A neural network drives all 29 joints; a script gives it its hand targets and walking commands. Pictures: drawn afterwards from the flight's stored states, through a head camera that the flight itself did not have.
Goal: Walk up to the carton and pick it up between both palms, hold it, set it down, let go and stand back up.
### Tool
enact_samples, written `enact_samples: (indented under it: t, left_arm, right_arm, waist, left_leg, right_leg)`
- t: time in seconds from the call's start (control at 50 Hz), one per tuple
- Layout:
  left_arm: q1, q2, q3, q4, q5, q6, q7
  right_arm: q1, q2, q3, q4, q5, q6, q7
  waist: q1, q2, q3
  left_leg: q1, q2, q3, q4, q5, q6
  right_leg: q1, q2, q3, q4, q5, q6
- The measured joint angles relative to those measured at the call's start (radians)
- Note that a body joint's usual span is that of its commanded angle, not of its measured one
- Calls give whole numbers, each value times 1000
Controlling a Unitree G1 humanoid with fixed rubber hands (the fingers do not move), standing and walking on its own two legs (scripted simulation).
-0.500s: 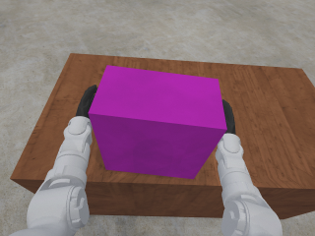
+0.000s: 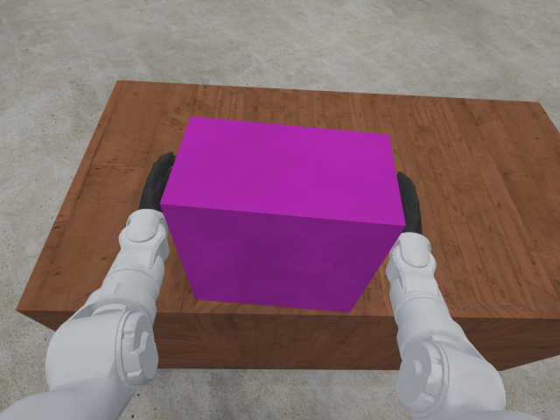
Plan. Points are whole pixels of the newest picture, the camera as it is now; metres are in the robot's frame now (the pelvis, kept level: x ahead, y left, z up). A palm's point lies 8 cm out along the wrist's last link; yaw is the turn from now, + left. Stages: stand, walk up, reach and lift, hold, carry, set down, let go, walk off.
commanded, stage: set down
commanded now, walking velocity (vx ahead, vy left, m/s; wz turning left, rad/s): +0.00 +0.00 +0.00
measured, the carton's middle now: (280, 226) +0.41 +0.01 -0.02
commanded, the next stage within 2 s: none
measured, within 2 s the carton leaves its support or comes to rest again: neither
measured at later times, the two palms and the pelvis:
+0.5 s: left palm (153, 204) +0.41 +0.20 +0.03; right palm (401, 225) +0.38 -0.18 +0.03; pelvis +0.00 +0.01 +0.00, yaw +0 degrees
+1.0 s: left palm (154, 204) +0.41 +0.20 +0.03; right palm (401, 225) +0.38 -0.18 +0.03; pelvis +0.00 +0.01 +0.00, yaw +1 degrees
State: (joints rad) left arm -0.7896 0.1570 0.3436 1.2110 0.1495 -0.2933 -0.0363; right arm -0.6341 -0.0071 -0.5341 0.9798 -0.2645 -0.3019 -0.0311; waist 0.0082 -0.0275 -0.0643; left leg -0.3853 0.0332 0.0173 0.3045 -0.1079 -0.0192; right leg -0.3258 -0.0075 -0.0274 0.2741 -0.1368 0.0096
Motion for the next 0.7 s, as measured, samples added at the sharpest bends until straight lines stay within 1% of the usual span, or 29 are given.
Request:
enact_samples:
  t: [0.08,0.2,0.28,0.32,0.38,0.52,0.7]
  left_arm:
    - [2,4,-2,12,0,-32,2]
    - [3,18,-18,51,-15,-73,6]
    - [-7,20,-10,80,-13,-93,8]
    - [-14,20,0,93,-9,-103,8]
    - [-24,19,2,93,-11,-104,8]
    - [-32,9,33,85,14,-113,5]
    - [-33,9,47,89,25,-116,3]
  right_arm:
    - [-5,-3,-3,28,-7,-36,-5]
    - [-15,-11,16,78,12,-80,-15]
    - [-24,-22,32,101,33,-95,-16]
    - [-30,-24,29,110,30,-101,-15]
    - [-37,-27,19,110,23,-105,-14]
    - [-43,-23,-17,101,-4,-115,-4]
    - [-44,-13,-41,90,-25,-106,4]
  waist:
    - [-6,3,-14]
    - [-22,22,-25]
    - [-19,25,-22]
    - [-17,24,-20]
    - [-17,21,-5]
    - [-13,17,12]
    - [-13,15,0]
  left_leg:
    - [-20,-1,-8,12,-6,0]
    - [-34,-3,-14,29,-18,2]
    - [-35,-3,-8,35,-21,5]
    - [-38,-3,-6,38,-22,6]
    - [-32,-5,-6,34,-18,7]
    - [-32,-6,-6,29,-10,9]
    - [-44,-7,-3,32,-11,10]
  right_leg:
    - [-12,-1,-8,2,-4,1]
    - [-15,-3,-14,1,-7,4]
    - [-17,-3,-9,4,-7,6]
    - [-21,-4,-6,8,-8,7]
    - [-16,-5,-7,7,-6,7]
    - [-17,-6,-7,4,1,7]
    - [-33,-7,-5,13,-2,7]
